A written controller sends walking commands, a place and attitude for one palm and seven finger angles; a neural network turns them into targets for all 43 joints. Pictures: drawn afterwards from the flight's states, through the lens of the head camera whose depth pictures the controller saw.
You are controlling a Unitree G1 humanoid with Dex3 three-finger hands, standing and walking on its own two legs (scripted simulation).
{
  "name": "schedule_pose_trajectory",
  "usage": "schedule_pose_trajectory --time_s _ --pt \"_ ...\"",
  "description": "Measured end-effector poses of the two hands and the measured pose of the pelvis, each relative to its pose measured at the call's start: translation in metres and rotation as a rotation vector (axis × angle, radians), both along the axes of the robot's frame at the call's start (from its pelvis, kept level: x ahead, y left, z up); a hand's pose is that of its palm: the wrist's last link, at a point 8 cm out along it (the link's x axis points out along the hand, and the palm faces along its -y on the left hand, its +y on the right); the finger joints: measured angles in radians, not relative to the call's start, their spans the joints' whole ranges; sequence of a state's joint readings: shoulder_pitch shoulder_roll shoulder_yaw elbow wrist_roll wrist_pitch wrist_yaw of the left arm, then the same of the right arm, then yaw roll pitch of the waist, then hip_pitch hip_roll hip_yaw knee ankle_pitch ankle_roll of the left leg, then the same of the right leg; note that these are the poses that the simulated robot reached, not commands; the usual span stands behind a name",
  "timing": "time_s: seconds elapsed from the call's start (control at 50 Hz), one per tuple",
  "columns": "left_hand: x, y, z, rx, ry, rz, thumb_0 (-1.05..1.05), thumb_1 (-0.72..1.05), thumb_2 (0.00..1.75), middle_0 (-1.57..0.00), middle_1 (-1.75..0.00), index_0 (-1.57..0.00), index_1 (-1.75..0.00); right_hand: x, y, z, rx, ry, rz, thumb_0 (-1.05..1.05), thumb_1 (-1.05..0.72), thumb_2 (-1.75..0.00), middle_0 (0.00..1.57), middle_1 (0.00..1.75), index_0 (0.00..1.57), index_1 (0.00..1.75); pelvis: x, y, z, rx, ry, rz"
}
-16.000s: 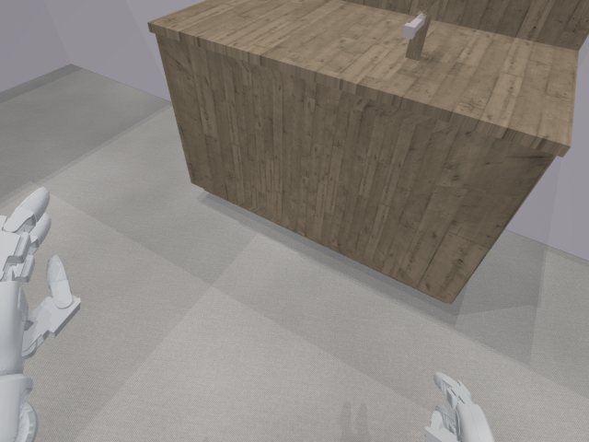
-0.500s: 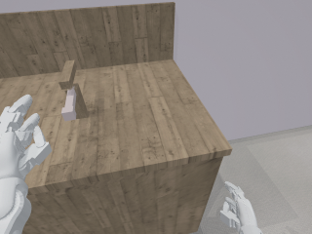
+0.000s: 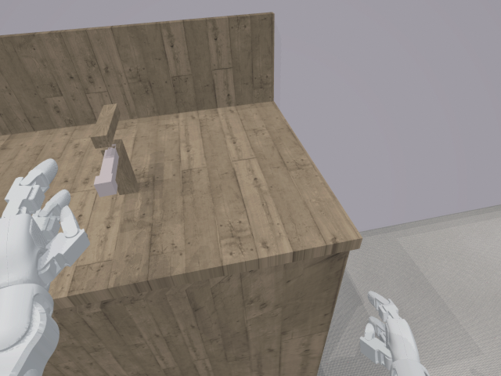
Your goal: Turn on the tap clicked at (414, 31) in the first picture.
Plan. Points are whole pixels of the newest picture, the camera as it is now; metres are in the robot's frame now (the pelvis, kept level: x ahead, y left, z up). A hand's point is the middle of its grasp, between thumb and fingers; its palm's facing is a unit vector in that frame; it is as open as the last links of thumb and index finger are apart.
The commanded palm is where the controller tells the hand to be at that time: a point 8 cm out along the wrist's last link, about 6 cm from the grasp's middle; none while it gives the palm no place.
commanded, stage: turn the palm inward beside the body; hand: left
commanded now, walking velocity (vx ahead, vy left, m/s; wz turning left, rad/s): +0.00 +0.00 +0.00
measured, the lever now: (106, 185) +0.35 +0.32 +0.16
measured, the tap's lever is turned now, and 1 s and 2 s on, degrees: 3 3 3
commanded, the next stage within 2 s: reach beside the lever's end, fingers flat in 0.20 s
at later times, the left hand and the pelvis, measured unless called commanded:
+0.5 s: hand (92, 228) +0.21 +0.23 +0.21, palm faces +0.54 -0.83 -0.12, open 7.4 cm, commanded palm +0.15 +0.27 +0.21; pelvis +0.01 -0.02 +0.00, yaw +0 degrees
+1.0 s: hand (80, 223) +0.23 +0.27 +0.19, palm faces +0.56 -0.82 -0.10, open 7.4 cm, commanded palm +0.18 +0.31 +0.19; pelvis +0.01 -0.01 +0.00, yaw +0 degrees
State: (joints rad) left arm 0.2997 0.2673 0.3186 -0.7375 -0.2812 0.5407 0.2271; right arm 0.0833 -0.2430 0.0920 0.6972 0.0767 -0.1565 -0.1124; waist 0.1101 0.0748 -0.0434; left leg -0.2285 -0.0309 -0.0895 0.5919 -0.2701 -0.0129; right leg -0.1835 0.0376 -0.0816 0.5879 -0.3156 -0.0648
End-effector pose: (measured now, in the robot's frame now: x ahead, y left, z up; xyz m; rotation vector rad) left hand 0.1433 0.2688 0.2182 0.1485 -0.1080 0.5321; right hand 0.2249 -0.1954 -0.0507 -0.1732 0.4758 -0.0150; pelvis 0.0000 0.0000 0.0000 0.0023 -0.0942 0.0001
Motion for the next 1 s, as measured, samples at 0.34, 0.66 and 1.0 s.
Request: schedule_pose_trajectory --time_s 0.34,0.66,1.0 --pt "0.009 -0.012 -0.002 0.000 0.009 0.006 0.02 0.90 0.90 -0.20 -0.30 -0.21 -0.30 0.007 -0.021 -0.004 -0.003 0.008 -0.015 0.02 -0.90 -0.90 0.21 0.30 0.20 0.30 0.011 -0.013 0.000 0.003 0.008 0.004" --pt "0.022 0.009 -0.009 -0.012 0.028 0.040 0.02 0.90 0.90 -0.20 -0.30 -0.21 -0.30 0.002 -0.028 -0.007 -0.007 0.021 -0.051 0.02 -0.90 -0.90 0.21 0.30 0.20 0.30 0.014 -0.014 0.001 0.005 0.019 0.002" --pt "0.034 0.033 -0.020 -0.037 0.039 0.062 0.02 0.90 0.90 -0.20 -0.28 -0.20 -0.29 -0.011 -0.023 -0.009 -0.022 0.039 -0.077 0.02 -0.90 -0.90 0.21 0.30 0.20 0.30 0.010 -0.005 0.003 0.002 0.023 0.000"
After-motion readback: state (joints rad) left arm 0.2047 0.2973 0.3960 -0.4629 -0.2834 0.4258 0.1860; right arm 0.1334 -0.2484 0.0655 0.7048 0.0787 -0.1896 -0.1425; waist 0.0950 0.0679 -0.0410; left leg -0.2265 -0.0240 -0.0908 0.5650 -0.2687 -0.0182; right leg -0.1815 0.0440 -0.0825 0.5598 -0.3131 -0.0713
